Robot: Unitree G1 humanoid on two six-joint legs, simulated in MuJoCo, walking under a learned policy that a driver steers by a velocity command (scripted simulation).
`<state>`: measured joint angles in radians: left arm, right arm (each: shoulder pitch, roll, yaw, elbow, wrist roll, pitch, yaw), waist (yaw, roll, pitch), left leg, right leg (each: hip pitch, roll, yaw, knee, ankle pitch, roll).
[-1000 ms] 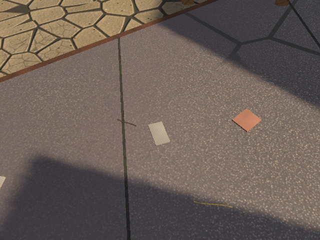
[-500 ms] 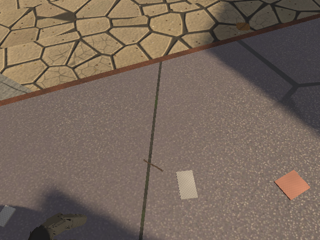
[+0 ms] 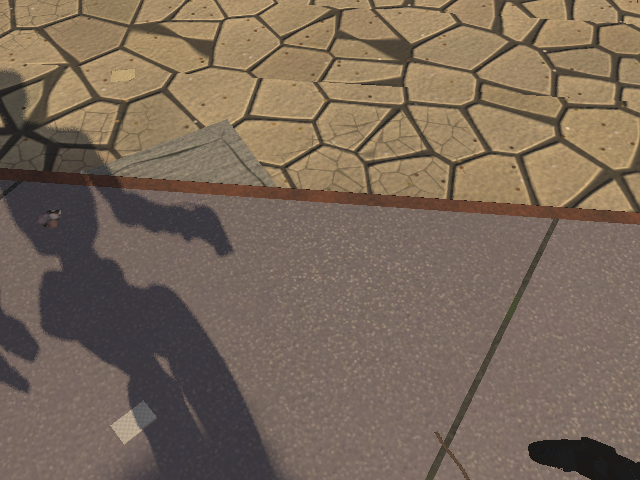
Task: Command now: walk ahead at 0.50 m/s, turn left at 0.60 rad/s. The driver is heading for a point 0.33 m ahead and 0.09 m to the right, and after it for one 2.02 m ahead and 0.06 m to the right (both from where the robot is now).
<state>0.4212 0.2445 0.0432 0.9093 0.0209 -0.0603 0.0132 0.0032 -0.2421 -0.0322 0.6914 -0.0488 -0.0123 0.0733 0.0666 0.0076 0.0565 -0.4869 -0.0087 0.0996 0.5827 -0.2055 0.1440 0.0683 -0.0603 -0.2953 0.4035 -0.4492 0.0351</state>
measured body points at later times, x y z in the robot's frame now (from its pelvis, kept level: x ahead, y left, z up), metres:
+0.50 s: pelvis +0.20 +0.02 +0.01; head +0.23 +0.02 +0.46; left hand +0.30 +0.26 -0.13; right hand +0.25 -0.24 -0.12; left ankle +0.12 +0.07 -0.72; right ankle +0.27 -0.07 -0.71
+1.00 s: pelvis +0.24 +0.04 +0.01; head +0.26 +0.05 +0.46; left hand +0.42 +0.27 -0.11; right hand +0.26 -0.24 -0.11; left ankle +0.27 +0.15 -0.73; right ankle +0.26 -0.06 -0.72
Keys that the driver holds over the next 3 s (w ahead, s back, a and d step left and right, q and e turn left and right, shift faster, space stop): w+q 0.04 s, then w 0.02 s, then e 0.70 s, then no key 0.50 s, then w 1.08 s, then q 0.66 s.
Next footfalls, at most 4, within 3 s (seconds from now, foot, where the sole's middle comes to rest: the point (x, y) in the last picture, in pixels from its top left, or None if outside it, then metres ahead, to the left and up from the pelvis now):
0.54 right None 0.30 -0.07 -0.76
1.00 left None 0.32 0.13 -0.76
1.28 right None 0.21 -0.06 -0.76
1.94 right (429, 431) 0.55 -0.17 -0.76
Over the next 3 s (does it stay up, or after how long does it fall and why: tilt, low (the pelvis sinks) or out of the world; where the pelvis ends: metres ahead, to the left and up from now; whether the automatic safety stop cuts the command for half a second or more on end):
stays up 0.78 -0.17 0.02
